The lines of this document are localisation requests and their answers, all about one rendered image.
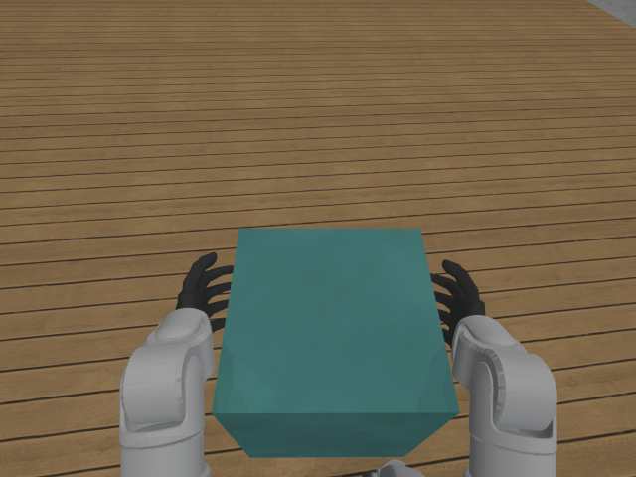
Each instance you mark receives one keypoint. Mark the robot left hand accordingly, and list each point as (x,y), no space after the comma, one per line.
(196,295)

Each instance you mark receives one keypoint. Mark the carton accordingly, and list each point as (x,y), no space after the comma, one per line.
(333,345)

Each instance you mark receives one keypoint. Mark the right robot forearm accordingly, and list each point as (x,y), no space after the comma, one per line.
(513,402)

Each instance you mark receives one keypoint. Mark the robot right hand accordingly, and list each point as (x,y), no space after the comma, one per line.
(465,301)

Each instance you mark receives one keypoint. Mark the robot right shin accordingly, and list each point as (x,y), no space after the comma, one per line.
(392,461)

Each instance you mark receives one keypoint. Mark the left robot forearm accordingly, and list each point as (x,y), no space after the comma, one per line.
(161,399)

